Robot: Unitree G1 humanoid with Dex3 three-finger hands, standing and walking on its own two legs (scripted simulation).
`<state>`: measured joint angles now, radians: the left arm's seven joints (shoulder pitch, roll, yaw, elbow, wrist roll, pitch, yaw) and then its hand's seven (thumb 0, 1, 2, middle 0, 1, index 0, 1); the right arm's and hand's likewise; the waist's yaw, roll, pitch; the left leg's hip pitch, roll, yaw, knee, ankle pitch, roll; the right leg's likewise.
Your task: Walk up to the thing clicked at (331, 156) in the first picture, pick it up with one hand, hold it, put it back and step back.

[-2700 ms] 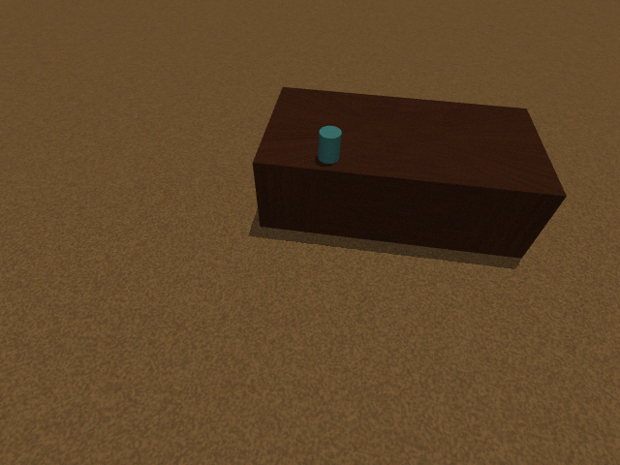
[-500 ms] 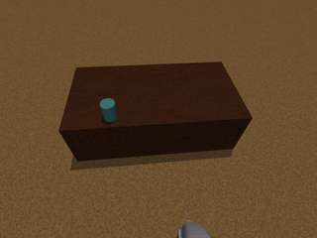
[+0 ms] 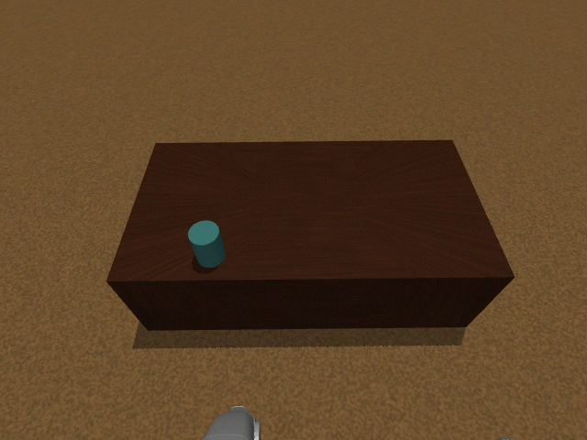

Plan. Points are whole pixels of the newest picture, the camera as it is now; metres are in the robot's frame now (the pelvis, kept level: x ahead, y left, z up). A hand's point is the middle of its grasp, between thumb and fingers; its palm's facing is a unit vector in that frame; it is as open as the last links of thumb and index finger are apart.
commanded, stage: walk up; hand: left
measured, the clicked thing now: (207, 244) +0.64 +0.27 -0.35
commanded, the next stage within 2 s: none
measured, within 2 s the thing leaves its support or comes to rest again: neither
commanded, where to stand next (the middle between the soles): +0.24 +0.04 m, yaw +1 degrees
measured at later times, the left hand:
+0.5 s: hand (112, 400) +0.20 +0.30 -0.14, palm faces -0.02 -0.90 -0.43, open 7.4 cm
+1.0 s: hand (134, 364) +0.26 +0.29 -0.16, palm faces +0.06 -0.94 -0.32, open 7.4 cm
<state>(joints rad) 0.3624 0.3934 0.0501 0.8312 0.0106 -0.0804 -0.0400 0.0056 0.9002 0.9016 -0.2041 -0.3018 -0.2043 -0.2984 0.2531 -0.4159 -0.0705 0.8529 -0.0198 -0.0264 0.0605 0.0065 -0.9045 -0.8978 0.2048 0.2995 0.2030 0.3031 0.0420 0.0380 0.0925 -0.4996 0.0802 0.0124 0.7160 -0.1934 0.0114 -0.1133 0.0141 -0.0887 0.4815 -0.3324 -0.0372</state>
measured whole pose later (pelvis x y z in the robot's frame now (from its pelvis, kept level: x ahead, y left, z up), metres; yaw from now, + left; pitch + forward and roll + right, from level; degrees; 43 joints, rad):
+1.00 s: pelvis +0.17 +0.03 -0.01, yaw +3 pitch -3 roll +0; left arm 0.12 0.38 0.02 1.02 0.00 0.00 -0.01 0.01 0.90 0.90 -0.20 -0.30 -0.20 -0.30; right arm 0.20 -0.36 -0.01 1.06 -0.02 -0.01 0.01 0.01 -0.90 -0.90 0.21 0.30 0.20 0.30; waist 0.01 -0.05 0.04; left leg -0.20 0.02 0.00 0.58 -0.34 -0.01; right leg -0.31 -0.06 -0.04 0.56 -0.19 0.02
